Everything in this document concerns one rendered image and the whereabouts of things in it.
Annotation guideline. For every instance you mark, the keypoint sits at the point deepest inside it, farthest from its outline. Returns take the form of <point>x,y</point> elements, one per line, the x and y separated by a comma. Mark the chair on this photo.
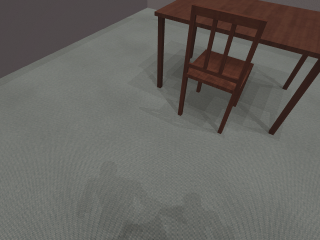
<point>220,71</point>

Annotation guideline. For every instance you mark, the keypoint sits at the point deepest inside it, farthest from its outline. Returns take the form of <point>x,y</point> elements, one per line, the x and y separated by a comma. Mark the table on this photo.
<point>288,28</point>

